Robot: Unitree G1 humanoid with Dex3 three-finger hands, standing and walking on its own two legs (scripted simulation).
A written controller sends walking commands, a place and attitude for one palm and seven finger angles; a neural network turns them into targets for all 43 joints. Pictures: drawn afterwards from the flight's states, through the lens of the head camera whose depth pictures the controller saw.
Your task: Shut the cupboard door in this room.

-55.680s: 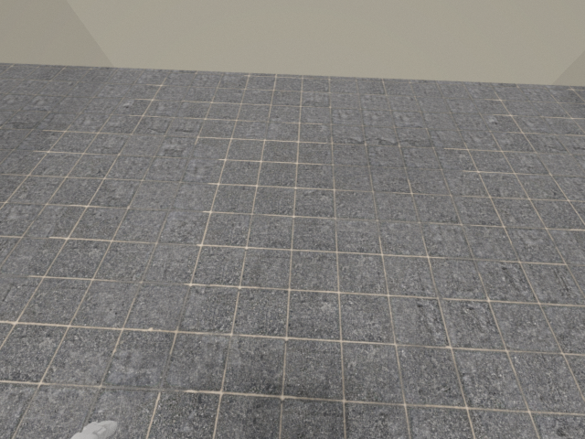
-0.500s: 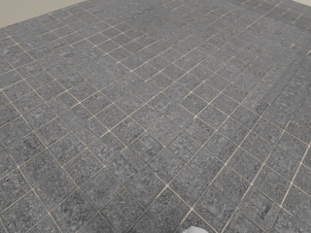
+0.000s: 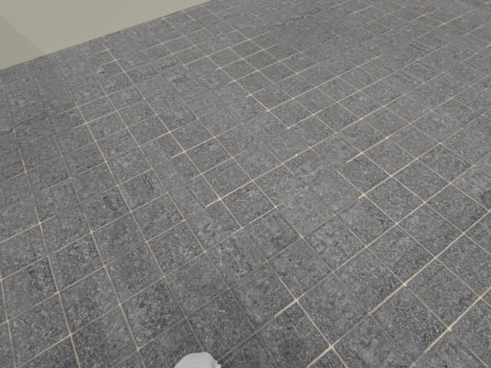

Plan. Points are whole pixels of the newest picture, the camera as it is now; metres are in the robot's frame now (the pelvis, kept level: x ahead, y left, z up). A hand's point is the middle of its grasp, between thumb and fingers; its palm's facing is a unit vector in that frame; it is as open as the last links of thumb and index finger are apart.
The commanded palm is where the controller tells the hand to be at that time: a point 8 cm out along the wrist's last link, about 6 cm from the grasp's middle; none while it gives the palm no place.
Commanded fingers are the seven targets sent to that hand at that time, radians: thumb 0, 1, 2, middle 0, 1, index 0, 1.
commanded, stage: turn or walk to find it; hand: left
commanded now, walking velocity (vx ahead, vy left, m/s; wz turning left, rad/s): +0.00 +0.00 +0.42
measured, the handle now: out of the picture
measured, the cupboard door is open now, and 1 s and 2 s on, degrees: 46 46 46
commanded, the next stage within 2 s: none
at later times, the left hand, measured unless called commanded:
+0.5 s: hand out of the picture +0.08 +0.23 -0.16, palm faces +0.22 -0.94 -0.25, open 7.3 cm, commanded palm none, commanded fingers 0.00 0.90 0.90 -0.20 -0.30 -0.20 -0.30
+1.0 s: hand out of the picture -0.05 +0.20 -0.18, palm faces +0.49 -0.83 -0.25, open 7.3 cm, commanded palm none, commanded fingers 0.00 0.90 0.90 -0.20 -0.30 -0.20 -0.30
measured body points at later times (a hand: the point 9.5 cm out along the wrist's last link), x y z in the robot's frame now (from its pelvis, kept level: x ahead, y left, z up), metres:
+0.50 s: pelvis +0.02 +0.01 -0.01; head +0.06 +0.01 +0.44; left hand +0.06 +0.28 -0.14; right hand +0.14 -0.21 -0.16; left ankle -0.01 +0.14 -0.74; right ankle +0.05 -0.11 -0.72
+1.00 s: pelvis +0.02 +0.00 -0.01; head +0.06 +0.03 +0.44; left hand -0.08 +0.25 -0.16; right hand +0.21 -0.18 -0.15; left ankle -0.05 +0.10 -0.74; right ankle +0.06 -0.10 -0.74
